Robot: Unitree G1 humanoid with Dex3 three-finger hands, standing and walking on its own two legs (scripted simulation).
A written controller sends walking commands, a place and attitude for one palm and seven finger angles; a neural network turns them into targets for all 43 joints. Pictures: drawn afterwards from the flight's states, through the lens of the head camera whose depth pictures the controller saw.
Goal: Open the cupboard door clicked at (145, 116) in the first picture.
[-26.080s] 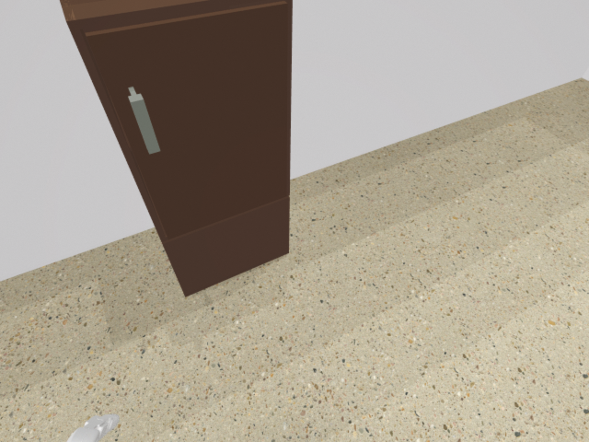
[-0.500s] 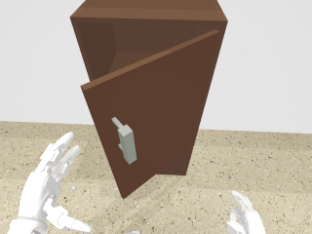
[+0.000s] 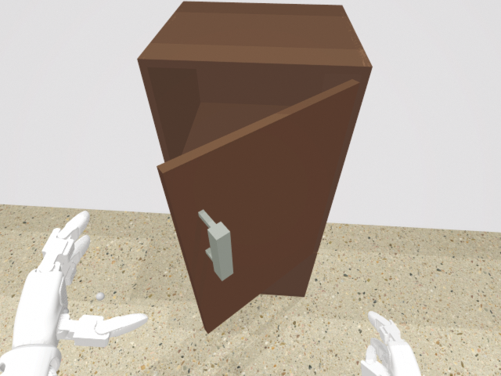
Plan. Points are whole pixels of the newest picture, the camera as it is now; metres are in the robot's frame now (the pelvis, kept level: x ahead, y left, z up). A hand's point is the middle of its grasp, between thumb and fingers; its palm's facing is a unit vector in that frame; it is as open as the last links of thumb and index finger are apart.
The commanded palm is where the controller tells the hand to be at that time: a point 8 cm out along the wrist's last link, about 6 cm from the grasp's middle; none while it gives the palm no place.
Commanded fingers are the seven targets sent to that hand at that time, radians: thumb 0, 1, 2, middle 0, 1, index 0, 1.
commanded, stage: draw the hand back to the body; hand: left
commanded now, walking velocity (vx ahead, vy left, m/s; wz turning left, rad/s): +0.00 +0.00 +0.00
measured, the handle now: (214, 244) +0.32 +0.10 +0.04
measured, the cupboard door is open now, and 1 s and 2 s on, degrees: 42 42 42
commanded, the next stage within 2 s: step back with the hand held close in 0.82 s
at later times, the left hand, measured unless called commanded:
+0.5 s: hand (70, 242) +0.22 +0.25 +0.17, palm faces +0.43 -0.81 -0.41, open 8.5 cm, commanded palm +0.17 +0.28 +0.18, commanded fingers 0.00 0.90 0.90 -0.20 -0.30 -0.20 -0.30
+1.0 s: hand (77, 255) +0.20 +0.23 +0.17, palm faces +0.42 -0.81 -0.40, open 7.4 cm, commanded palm +0.16 +0.27 +0.19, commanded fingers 0.00 0.90 0.90 -0.20 -0.30 -0.20 -0.30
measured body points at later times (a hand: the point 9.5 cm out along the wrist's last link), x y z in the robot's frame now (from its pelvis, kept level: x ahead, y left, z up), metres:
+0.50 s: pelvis +0.03 -0.01 +0.02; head +0.01 -0.03 +0.47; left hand +0.19 +0.29 +0.20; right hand +0.21 -0.24 -0.06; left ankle +0.02 +0.08 -0.72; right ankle -0.02 -0.13 -0.72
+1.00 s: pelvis +0.01 -0.03 +0.02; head -0.01 -0.05 +0.47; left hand +0.18 +0.27 +0.20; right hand +0.19 -0.26 -0.06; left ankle +0.02 +0.08 -0.72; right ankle -0.02 -0.13 -0.72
